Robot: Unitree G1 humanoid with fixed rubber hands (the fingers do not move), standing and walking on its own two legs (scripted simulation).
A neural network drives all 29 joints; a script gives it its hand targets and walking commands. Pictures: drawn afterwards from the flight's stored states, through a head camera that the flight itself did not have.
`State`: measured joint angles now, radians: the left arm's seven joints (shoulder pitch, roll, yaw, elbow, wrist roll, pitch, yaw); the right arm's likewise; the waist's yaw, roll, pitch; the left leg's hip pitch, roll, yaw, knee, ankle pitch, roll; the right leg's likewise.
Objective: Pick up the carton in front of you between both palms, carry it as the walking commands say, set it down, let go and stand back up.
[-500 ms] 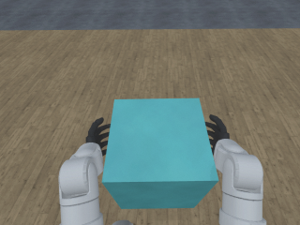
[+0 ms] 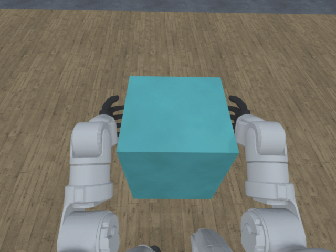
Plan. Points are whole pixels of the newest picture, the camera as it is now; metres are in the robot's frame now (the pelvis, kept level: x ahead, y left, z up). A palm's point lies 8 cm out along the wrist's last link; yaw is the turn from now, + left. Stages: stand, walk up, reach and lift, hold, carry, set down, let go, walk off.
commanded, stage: carry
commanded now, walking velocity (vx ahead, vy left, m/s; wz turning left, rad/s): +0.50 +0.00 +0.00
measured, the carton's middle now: (173, 142) +0.36 -0.01 +0.01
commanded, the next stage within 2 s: none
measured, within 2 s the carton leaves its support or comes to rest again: neither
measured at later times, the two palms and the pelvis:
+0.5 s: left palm (111, 38) +0.69 +0.16 +0.07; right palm (205, 33) +0.73 -0.13 +0.06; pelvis +0.35 -0.02 -0.03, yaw +2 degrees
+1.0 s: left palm out of the picture +1.03 +0.18 +0.03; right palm out of the picture +1.02 -0.12 +0.04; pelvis +0.66 +0.04 -0.05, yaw +0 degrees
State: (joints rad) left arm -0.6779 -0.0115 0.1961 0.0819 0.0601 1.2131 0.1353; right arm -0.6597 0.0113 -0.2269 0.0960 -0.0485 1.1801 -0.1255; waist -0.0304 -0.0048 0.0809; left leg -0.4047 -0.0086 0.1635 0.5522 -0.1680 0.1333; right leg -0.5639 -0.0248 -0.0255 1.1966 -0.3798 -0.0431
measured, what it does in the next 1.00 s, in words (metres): goes down: right foot, then left foot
